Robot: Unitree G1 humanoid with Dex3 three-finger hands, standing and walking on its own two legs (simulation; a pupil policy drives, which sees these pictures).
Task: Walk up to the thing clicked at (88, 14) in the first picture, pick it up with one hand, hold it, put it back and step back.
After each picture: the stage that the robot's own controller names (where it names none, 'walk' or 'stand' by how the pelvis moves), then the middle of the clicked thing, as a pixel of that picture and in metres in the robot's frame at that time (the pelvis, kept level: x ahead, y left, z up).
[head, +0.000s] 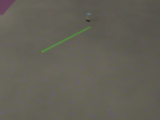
stand; (88, 17) +1.86 -0.10 -0.72
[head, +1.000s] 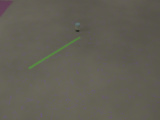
walk; (77, 27) +1.70 +0.18 -0.72
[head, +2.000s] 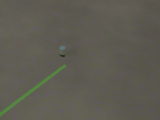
walk; (62, 51) +1.09 +0.25 -0.70
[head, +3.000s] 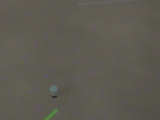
walk; (53, 91) +0.64 +0.21 -0.70
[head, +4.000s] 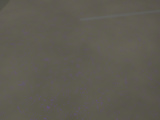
walk; out of the picture +0.37 +0.16 -0.71
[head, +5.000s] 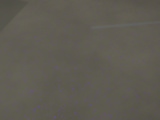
stand; out of the picture +0.31 +0.15 -0.72
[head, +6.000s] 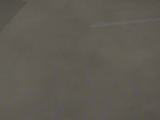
stand; out of the picture +0.32 +0.16 -0.73
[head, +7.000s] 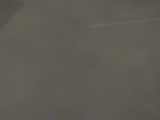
stand; out of the picture +0.32 +0.18 -0.73
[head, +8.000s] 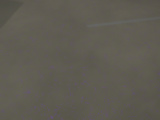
stand; out of the picture +0.31 +0.18 -0.73
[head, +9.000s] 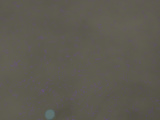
go down; (50, 115) +0.34 +0.18 -0.65
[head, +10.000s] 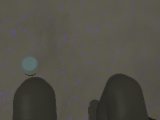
go down; (30, 66) +0.41 +0.19 -0.30
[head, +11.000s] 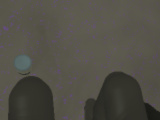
close in; (23, 65) +0.41 +0.19 -0.28
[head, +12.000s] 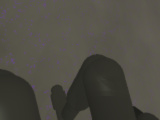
close; out of the picture +0.40 +0.22 -0.23
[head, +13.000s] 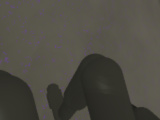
close; out of the picture +0.40 +0.23 -0.23
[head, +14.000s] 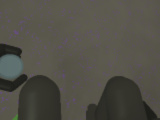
lift; (10, 70) +0.33 +0.24 -0.09
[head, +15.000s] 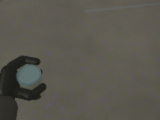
hold; (32, 84) +0.32 +0.17 +0.05
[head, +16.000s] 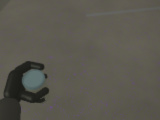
hold; (37, 87) +0.32 +0.17 +0.02
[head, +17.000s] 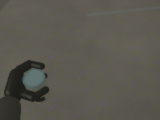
hold; (37, 86) +0.32 +0.17 +0.01
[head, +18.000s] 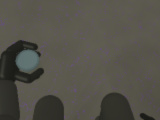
crouch; (31, 66) +0.38 +0.17 -0.07
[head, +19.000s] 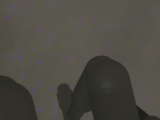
lower; out of the picture +0.42 +0.23 -0.21
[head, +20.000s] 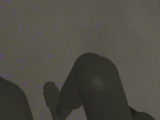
lower; out of the picture +0.42 +0.24 -0.23
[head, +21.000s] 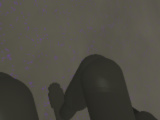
lower; out of the picture +0.41 +0.24 -0.23
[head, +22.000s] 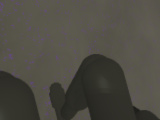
lower; out of the picture +0.40 +0.24 -0.23
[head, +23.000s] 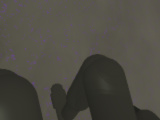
loosen; out of the picture +0.39 +0.23 -0.23
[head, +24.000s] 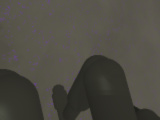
withdraw; out of the picture +0.39 +0.22 -0.23
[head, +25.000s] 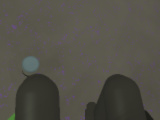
stand; (30, 67) +0.39 +0.18 -0.28
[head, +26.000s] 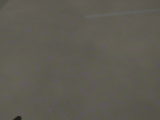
stand; out of the picture +0.31 +0.14 -0.65
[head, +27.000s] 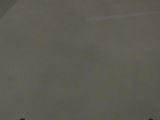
stand; out of the picture +0.33 +0.16 -0.67
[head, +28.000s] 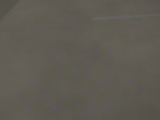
stand; out of the picture +0.33 +0.15 -0.68
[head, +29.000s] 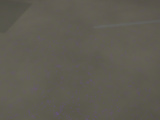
walk; out of the picture +0.34 +0.16 -0.72
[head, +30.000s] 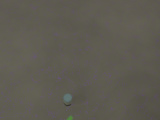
walk; (67, 100) +0.49 +0.09 -0.70
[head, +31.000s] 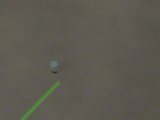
walk; (54, 67) +0.77 +0.22 -0.70
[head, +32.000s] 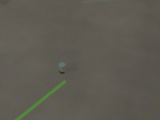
stand; (62, 68) +0.97 +0.19 -0.71
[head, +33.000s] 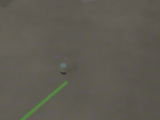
stand; (63, 69) +0.96 +0.19 -0.73
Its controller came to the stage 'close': yes
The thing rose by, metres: 0.73
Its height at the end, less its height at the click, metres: +0.00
